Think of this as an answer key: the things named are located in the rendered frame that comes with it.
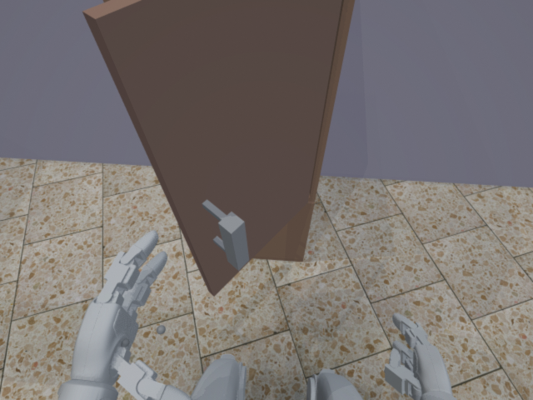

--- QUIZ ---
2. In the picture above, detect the left robot thigh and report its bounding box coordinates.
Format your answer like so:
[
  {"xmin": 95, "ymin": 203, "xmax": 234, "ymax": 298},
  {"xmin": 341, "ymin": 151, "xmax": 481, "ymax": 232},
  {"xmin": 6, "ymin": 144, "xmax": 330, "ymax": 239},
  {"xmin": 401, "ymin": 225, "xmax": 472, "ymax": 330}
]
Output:
[{"xmin": 190, "ymin": 358, "xmax": 247, "ymax": 400}]

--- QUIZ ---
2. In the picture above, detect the handle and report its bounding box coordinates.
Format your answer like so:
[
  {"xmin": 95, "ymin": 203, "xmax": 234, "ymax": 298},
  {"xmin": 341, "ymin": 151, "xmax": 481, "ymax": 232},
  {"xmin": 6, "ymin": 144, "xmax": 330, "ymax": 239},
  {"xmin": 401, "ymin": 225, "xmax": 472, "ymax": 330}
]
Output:
[{"xmin": 202, "ymin": 200, "xmax": 249, "ymax": 271}]

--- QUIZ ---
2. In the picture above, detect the cupboard door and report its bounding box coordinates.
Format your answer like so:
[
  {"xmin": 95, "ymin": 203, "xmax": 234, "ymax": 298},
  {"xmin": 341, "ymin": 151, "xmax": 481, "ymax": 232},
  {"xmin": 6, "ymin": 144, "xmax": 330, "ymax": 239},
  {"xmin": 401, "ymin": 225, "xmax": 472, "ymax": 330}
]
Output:
[{"xmin": 82, "ymin": 0, "xmax": 342, "ymax": 297}]

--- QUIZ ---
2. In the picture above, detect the robot thigh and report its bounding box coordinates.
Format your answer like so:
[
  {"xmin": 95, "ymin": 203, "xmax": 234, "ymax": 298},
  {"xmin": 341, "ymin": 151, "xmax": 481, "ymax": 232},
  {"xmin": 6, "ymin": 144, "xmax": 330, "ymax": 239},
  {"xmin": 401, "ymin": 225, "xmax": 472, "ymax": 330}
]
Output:
[
  {"xmin": 190, "ymin": 358, "xmax": 247, "ymax": 400},
  {"xmin": 306, "ymin": 372, "xmax": 363, "ymax": 400}
]

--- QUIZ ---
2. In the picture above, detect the right robot hand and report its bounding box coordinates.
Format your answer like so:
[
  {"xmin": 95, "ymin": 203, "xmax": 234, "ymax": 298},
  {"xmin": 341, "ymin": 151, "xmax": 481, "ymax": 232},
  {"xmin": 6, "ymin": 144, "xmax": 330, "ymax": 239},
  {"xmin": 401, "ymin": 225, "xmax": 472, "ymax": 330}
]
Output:
[{"xmin": 385, "ymin": 313, "xmax": 453, "ymax": 400}]

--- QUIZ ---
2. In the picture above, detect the right robot thigh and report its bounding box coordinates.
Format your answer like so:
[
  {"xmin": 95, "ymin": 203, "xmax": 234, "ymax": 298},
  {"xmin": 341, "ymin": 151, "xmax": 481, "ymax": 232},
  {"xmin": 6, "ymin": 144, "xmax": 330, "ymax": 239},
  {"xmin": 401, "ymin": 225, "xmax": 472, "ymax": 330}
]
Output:
[{"xmin": 306, "ymin": 372, "xmax": 363, "ymax": 400}]

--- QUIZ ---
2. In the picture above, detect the left robot forearm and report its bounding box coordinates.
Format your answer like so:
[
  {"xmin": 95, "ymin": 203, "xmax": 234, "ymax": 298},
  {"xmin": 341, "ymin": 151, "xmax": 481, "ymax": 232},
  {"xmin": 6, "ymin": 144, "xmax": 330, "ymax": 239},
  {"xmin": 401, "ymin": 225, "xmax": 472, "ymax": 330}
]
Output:
[{"xmin": 57, "ymin": 380, "xmax": 118, "ymax": 400}]

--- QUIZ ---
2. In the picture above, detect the left robot hand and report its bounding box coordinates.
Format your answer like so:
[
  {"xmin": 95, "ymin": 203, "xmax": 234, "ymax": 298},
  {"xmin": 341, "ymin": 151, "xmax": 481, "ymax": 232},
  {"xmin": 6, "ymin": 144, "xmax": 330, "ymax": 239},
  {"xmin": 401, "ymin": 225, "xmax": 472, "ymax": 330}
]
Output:
[{"xmin": 71, "ymin": 230, "xmax": 192, "ymax": 400}]

